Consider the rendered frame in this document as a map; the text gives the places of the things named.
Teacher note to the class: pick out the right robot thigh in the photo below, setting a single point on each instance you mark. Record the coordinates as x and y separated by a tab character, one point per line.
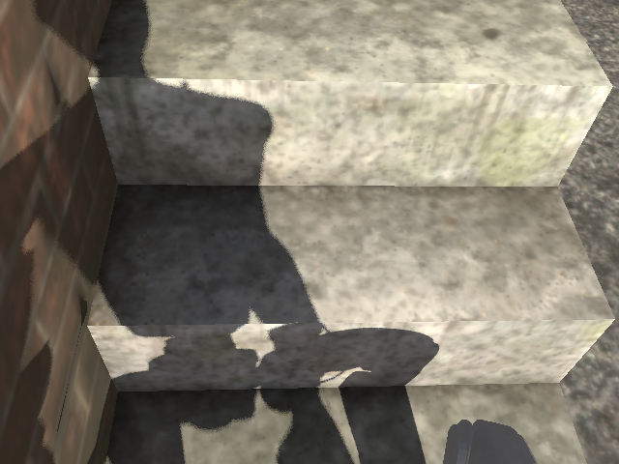
486	442

